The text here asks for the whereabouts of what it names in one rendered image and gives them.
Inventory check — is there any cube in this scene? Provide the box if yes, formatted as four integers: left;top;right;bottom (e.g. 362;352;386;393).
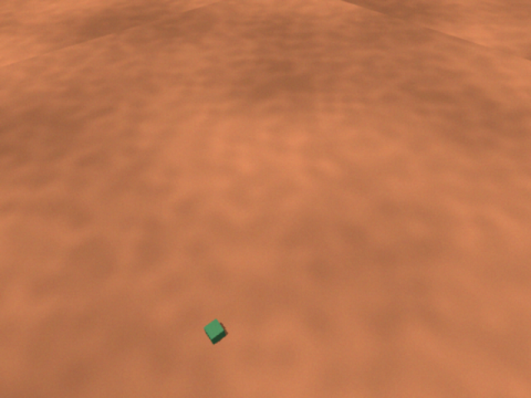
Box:
204;319;226;345

